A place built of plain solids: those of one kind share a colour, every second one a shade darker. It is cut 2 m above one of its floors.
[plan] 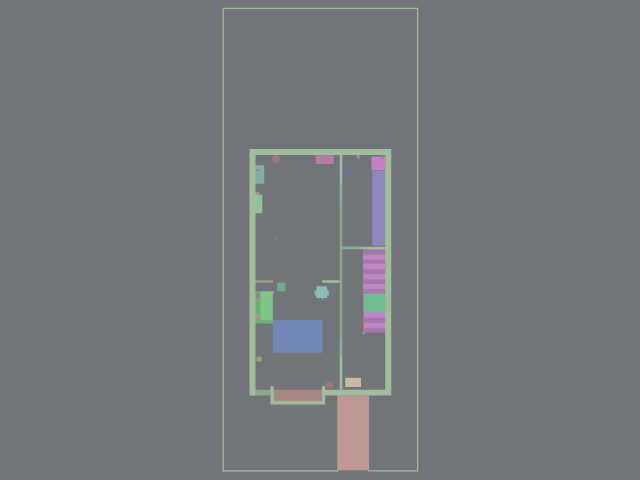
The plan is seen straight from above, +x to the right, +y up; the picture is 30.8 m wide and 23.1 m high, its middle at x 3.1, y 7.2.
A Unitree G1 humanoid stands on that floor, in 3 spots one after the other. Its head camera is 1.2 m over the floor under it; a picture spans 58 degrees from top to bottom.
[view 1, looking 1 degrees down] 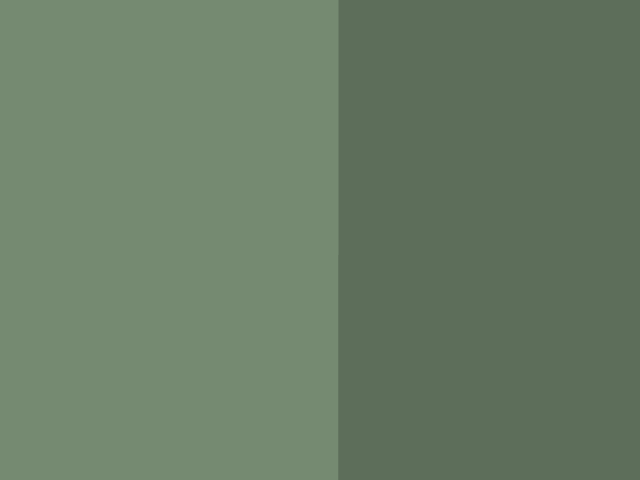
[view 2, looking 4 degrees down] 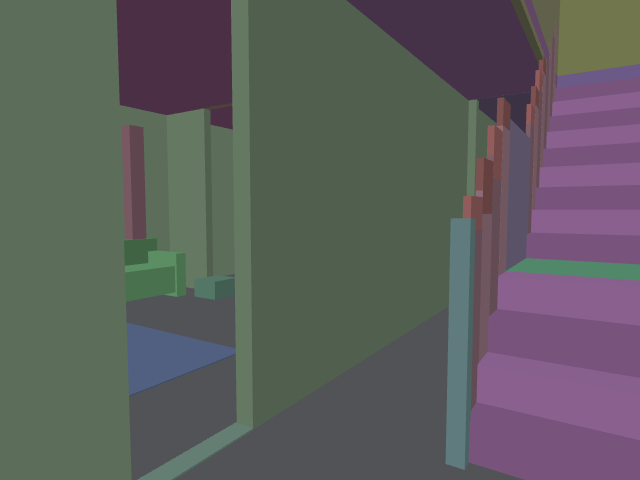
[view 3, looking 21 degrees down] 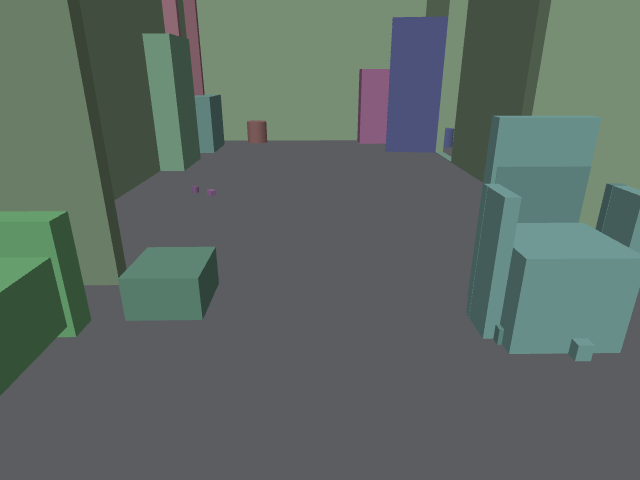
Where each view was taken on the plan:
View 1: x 4.69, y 1.18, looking -35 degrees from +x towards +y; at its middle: wall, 1.89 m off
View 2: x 5.73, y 0.70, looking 123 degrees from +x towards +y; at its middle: wall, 2.86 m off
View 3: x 2.02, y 2.74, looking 89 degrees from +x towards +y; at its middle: ground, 3.37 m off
